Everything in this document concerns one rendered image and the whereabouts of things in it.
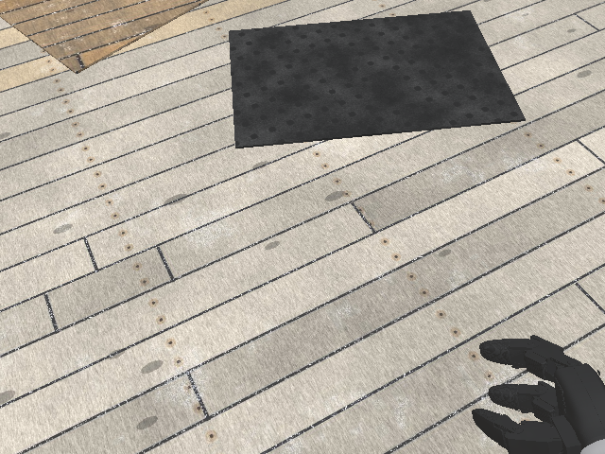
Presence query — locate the right robot hand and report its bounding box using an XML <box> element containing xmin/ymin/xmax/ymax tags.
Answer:
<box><xmin>472</xmin><ymin>335</ymin><xmax>605</xmax><ymax>454</ymax></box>

